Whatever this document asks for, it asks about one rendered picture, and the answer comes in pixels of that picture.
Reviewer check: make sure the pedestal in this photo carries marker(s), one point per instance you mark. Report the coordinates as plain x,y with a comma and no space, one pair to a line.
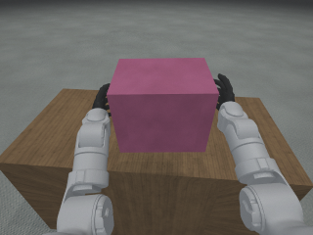
152,193

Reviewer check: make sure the robot left forearm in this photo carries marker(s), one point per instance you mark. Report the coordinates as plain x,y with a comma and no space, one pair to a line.
90,164

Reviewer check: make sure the robot right upper arm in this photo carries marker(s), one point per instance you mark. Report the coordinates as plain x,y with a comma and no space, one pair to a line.
272,209

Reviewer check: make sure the robot left hand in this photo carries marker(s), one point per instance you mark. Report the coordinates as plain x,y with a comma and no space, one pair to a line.
101,100

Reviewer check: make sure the carton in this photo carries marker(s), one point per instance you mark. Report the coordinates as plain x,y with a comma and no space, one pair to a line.
162,105

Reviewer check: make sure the robot right forearm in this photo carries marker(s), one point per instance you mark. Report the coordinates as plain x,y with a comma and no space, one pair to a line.
253,163

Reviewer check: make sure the robot left upper arm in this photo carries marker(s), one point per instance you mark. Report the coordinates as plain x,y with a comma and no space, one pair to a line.
85,215

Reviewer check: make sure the robot right hand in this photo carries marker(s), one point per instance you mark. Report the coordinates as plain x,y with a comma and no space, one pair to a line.
225,90

